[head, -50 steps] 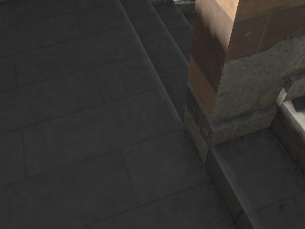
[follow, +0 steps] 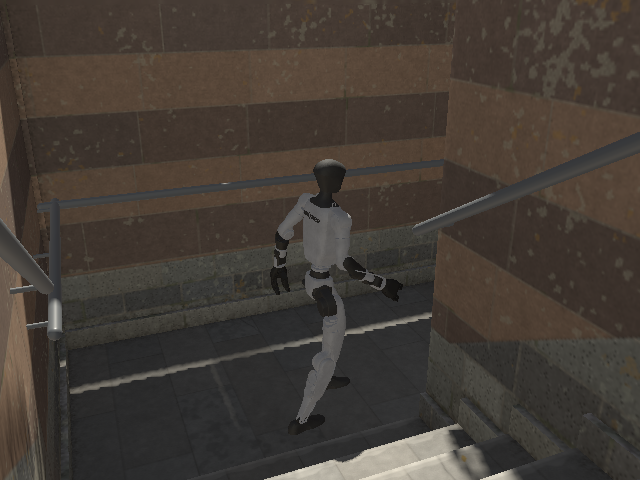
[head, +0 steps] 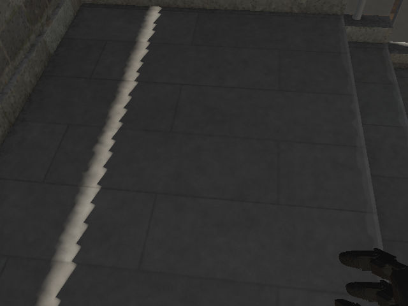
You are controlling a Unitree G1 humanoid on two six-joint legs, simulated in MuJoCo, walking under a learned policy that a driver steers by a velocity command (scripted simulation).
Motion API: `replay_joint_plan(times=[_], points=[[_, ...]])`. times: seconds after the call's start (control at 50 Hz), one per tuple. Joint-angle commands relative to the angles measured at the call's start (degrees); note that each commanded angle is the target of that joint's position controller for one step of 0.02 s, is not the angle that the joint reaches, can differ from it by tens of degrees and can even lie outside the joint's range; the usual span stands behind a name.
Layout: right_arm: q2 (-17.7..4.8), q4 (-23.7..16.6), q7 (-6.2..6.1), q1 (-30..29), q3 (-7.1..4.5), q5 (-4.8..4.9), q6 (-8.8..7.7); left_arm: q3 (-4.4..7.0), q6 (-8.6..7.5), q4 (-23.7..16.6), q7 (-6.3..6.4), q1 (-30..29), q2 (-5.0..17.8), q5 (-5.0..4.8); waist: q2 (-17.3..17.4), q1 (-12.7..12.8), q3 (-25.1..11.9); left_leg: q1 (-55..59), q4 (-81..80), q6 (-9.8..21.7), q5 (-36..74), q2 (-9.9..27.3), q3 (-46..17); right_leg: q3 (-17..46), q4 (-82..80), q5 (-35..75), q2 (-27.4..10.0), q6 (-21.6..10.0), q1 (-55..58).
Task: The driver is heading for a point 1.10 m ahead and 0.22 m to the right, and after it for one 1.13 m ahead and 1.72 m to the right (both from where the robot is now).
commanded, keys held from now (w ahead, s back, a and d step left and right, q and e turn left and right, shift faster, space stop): w+e+shift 0.46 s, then w+shift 0.10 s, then q+shift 0.44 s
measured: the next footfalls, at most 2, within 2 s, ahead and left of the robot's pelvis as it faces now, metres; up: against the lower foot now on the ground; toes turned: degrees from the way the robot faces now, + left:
right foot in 0.42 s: +0.50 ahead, -0.12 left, +0.00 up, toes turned -27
left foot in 0.86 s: +0.85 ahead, -0.17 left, +0.00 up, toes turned -28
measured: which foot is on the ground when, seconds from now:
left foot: down 0.00-0.42, up 0.44-0.84, down 0.86-1.00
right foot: down 0.00-0.00, up 0.02-0.40, down 0.42-0.86, up 0.88-1.00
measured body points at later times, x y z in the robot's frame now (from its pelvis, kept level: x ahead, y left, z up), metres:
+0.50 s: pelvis +0.39 -0.07 -0.03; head +0.43 -0.08 +0.41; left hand +0.67 +0.09 -0.13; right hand +0.29 -0.31 -0.16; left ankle +0.25 +0.15 -0.57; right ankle +0.46 -0.11 -0.73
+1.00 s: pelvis +0.71 -0.14 -0.01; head +0.74 -0.16 +0.44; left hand +0.93 +0.03 -0.12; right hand +0.63 -0.42 -0.13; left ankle +0.81 -0.15 -0.73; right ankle +0.56 -0.20 -0.62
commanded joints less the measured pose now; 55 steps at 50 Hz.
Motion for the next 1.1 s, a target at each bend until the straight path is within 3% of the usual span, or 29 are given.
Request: replay_joint_plan(times=[0.02, 0.04, 0.1, 0.26, 0.34, 0.4, 0.42, 0.44, 0.46, 0.48, 0.5, 0.52, 0.54, 0.56, 0.6, 0.62, 0.66, 0.68, 0.7, 0.72, 0.74, 0.82, 0.86, 0.88, 0.9, 0.92, 0.94, 0.98, 1.1], points=[[-18.80, 2.94, -3.62, 29.24, -6.92, -1.94, -0.54, 0.23, -2.73, -10.17, 0.04, -10.26, 2.59, -2.02, 17.74, -19.14, -20.09, 54.26, -12.55, 5.63, -39.20, 25.20, -32.46, -6.28, 37.90, -0.62, 4.10, -3.69, -40.44], [-16.70, 2.35, -3.94, 22.64, -6.63, -1.56, 0.10, 0.09, -1.43, -10.03, 0.55, -10.18, 4.65, -1.40, 14.96, -14.90, -15.42, 43.61, -17.89, 7.24, -44.22, 27.66, -45.23, -7.71, 47.42, 2.20, 0.36, -4.15, -43.26], [-5.78, 3.58, -3.51, 17.51, -4.00, -0.91, -0.22, 0.63, 0.85, -8.43, -1.08, -15.13, 5.16, 1.17, 4.64, -11.61, -0.79, 29.70, -18.03, 6.31, -20.63, 20.06, -20.02, -10.53, 48.55, 10.24, -6.26, -3.40, -44.00], [-4.86, 9.99, -2.12, 18.83, -3.37, 0.82, -2.47, -2.46, 3.03, -18.20, -3.77, -33.46, 0.53, 1.48, 3.72, -8.80, 9.76, 21.88, -23.93, 4.02, 21.03, 13.53, 9.74, -18.14, 32.98, 20.69, -7.17, -2.82, -45.40], [-8.47, 13.42, -2.79, 22.09, -3.74, 1.22, -2.79, -2.63, 2.51, -19.46, -3.63, -33.11, 2.46, 1.34, 3.94, -6.27, 6.71, 24.48, -14.80, 1.35, 65.41, 12.93, 16.91, -27.56, 21.79, 23.02, 0.64, -7.33, -30.16], [-12.54, 11.18, -3.30, 15.58, -5.39, 1.05, -0.99, 0.86, 1.66, -10.11, -1.56, -1.82, 9.09, 2.08, 4.27, 8.95, -10.27, 17.69, 21.21, 1.46, 66.12, 14.57, 14.54, -20.36, 16.23, 24.89, 3.84, -11.15, 4.43], [-10.31, 11.37, -2.43, 15.63, -5.10, 0.75, -0.72, 2.56, 2.16, -8.36, -0.17, -0.38, 12.62, 1.55, -2.89, 7.84, -9.37, 5.34, 41.24, 0.37, 24.57, 7.36, 14.22, -15.08, 13.10, 21.88, 2.08, -12.04, 14.38], [-1.37, 9.08, -1.86, 20.02, -2.66, 0.02, -1.39, 3.77, 3.16, -10.45, 1.14, -5.19, 17.51, 1.92, -14.42, 0.18, -8.63, -10.86, 64.31, -0.36, -19.71, 0.54, 11.21, -0.70, 17.71, 29.96, -6.89, -14.13, 18.77], [-4.69, 3.69, -1.75, 24.69, -2.93, 1.80, -2.03, 4.79, 3.70, -14.02, 1.42, -7.42, 20.39, 2.26, -13.63, -2.08, -21.04, -21.20, 71.06, -1.05, -16.97, -0.59, -1.49, 23.60, 3.98, 17.21, -15.69, -24.38, 28.41], [-7.55, 2.85, -1.69, 18.91, -3.09, 0.36, -2.17, 3.70, 3.99, -15.12, 2.27, -9.50, 15.51, 2.24, -3.18, -0.67, -16.43, -23.82, 68.46, -1.03, -10.39, 2.07, -3.63, 27.24, -5.92, 6.64, -17.09, -22.36, 21.36], [-9.36, 1.66, -2.94, 19.84, -5.90, 0.85, 1.38, 2.35, 0.10, -14.76, 3.52, -8.17, 14.93, -1.81, 18.24, -7.26, -2.64, -23.74, 69.83, -3.48, -12.26, -2.00, -8.95, 44.41, -10.87, 24.64, -24.14, -10.61, 8.85], [-7.64, 2.98, -3.41, 23.75, -5.64, -0.40, 4.49, 2.05, -1.48, -13.01, 4.20, -9.57, 14.26, -2.16, 24.03, -11.54, -2.27, -20.85, 68.15, -3.86, -8.94, 0.57, -12.67, 39.48, -6.00, 38.72, -24.44, -3.29, 4.63], [-5.14, 7.67, -1.96, 29.82, -4.65, -2.75, 7.50, 3.13, 1.16, -11.88, 6.36, -11.09, 13.37, 3.07, 18.01, -14.79, 3.10, -15.97, 64.78, -4.01, -3.84, 5.67, -2.92, 17.69, 0.62, 63.20, -21.85, -2.13, -4.41], [-1.60, 7.06, -0.81, 28.45, -3.56, -2.16, 9.37, 2.36, 1.70, -11.63, 5.68, -11.34, 11.78, 3.50, 10.23, -14.55, 2.25, -13.97, 63.70, -3.26, -4.03, 5.15, -1.83, 8.89, 3.49, 62.42, -16.08, -2.05, -10.62], [1.49, 7.11, 0.44, 24.98, -2.00, -0.01, 9.27, 0.79, 0.14, -12.68, 3.78, -15.96, 9.69, 3.30, 2.42, -14.84, 1.59, -9.80, 54.51, -2.56, -1.26, 5.27, -2.24, -2.58, 2.83, 56.78, -9.11, -1.62, -21.24], [1.08, 4.34, 1.03, 21.46, -1.49, 1.08, 5.88, -0.78, -0.29, -11.19, 3.40, -19.22, 6.86, 0.49, -9.39, -15.76, -3.15, 1.74, 40.55, -2.61, 2.09, 5.64, 0.26, -13.19, -6.12, 28.83, 0.10, -6.30, -29.28], [-0.02, 4.47, 0.44, 13.26, -1.06, 1.40, 2.62, -1.42, -0.35, -9.24, 2.23, -18.56, 4.28, -0.80, -11.49, -10.88, 4.35, 6.02, 23.15, -3.23, 17.23, 5.42, 6.68, -17.57, -10.68, 29.38, 2.87, -8.58, -31.49], [0.50, 7.61, 1.35, 13.62, -0.91, -0.08, 4.55, -0.74, -1.50, -11.42, 2.56, -14.01, 5.62, 0.99, -2.19, -5.91, 11.11, -7.51, 15.16, -0.87, 15.05, 2.70, 8.72, -10.14, -4.85, 70.43, -4.94, -3.89, -15.94], [0.96, 8.18, 2.44, 17.79, -1.01, 0.25, 5.59, 0.53, -0.89, -8.72, 4.41, -5.78, 8.03, -0.01, -3.18, -4.94, 3.54, -8.91, 10.45, 0.23, 14.35, 1.95, 5.75, -8.66, -1.11, 90.00, -9.80, 1.03, -3.39], [1.44, 9.80, 3.62, 23.09, -1.16, 1.69, 6.22, 1.06, -0.15, -8.55, 5.35, -7.23, 10.40, -0.63, -9.55, -7.27, -1.31, -7.40, 9.52, 0.93, 14.63, 2.32, 3.48, -10.65, 0.82, 92.07, -12.28, 2.41, 1.90], [3.46, 8.81, 2.57, 21.32, -0.85, 3.46, 5.07, -0.61, 0.75, -7.53, 4.97, -12.44, 5.99, 0.13, -17.32, -7.91, -4.89, 2.19, 11.54, 1.84, 23.54, 3.14, 1.51, -19.99, -2.77, 63.55, -6.85, -0.40, -4.33], [-0.89, 9.86, 0.60, 12.24, -2.20, 0.31, 2.36, -0.64, -0.91, -7.91, 3.34, -9.16, 6.38, -1.02, -1.75, -4.83, 3.23, -1.29, 1.51, 3.06, 18.55, -4.87, 13.20, -25.82, 0.78, 62.68, -8.97, -1.48, 5.50], [0.10, 12.94, -0.06, 28.78, -2.50, -0.80, 1.61, 0.09, 0.04, -9.07, 4.93, -13.25, 8.12, 0.01, -8.32, -11.79, -3.12, 8.33, -0.83, 5.73, 12.97, -5.10, 7.69, -24.83, 18.95, 67.69, -12.23, -0.38, 5.29], [-2.68, 14.35, -0.50, 35.12, -3.81, -0.74, 1.15, 0.51, -0.06, -10.36, 4.32, -15.00, 9.80, -0.25, -6.55, -16.48, -5.17, 19.13, -4.49, 8.12, 23.39, -1.40, -0.01, -25.06, 34.52, 49.38, -8.71, 0.55, -4.59], [-13.58, 16.18, -1.06, 34.90, -7.42, -0.02, 1.38, -0.61, -0.59, -13.02, 4.01, -11.11, 2.12, -0.82, 11.09, -10.19, -1.48, 31.15, 0.90, 18.02, 68.00, 13.15, -21.89, -21.52, 54.54, -6.08, 6.17, 3.53, -27.98], [-16.36, 14.34, -0.79, 33.29, -8.62, 1.60, 1.86, -1.63, -0.21, -11.96, 3.68, -4.31, 1.74, -0.14, 11.76, -8.58, -14.62, 39.52, -6.01, 25.56, 57.88, 19.11, -38.77, -8.57, 62.87, -8.60, 5.77, 4.43, -33.87], [-11.58, 10.94, -1.12, 25.33, -8.28, 2.54, 3.85, -0.85, -0.52, -11.22, 2.38, -9.16, 7.57, -0.23, 9.25, -10.60, -14.09, 31.37, -11.58, 24.14, 21.16, 15.48, -34.71, -6.91, 61.67, -4.69, 2.16, 3.71, -33.08], [-2.53, 11.10, -1.11, 21.93, -5.65, 2.89, 6.03, -0.06, 0.00, -13.82, 1.22, -19.15, 7.84, 0.73, 2.65, -9.17, -3.02, 20.78, -14.96, 19.98, 5.22, 8.81, -29.66, -9.40, 54.03, 1.29, -0.54, 3.13, -36.77], [-10.85, 4.05, -3.99, 16.90, -8.67, 4.69, 3.25, 0.16, 0.35, -17.18, 5.12, -28.05, 4.09, 1.15, 0.35, -8.34, -4.62, 19.97, -13.06, 10.21, 17.91, 5.65, -28.58, -4.45, 34.51, 8.46, 1.84, 5.25, -37.92]])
